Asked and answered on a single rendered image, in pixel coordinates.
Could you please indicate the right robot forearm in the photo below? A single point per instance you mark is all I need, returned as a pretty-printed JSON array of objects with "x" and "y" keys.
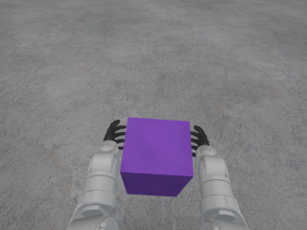
[{"x": 217, "y": 200}]

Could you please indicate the right robot hand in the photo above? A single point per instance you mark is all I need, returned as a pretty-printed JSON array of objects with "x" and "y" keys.
[{"x": 200, "y": 134}]

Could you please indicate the left robot hand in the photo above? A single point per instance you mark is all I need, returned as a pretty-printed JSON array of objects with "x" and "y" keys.
[{"x": 111, "y": 135}]

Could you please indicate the left robot upper arm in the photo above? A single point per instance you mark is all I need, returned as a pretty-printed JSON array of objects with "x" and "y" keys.
[{"x": 99, "y": 222}]

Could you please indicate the left robot forearm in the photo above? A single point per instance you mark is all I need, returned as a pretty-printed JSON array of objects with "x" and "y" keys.
[{"x": 98, "y": 195}]

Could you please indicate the right robot upper arm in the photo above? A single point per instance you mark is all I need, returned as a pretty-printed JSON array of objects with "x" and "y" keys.
[{"x": 217, "y": 224}]

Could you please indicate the carton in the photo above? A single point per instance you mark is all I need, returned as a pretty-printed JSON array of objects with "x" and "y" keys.
[{"x": 157, "y": 157}]

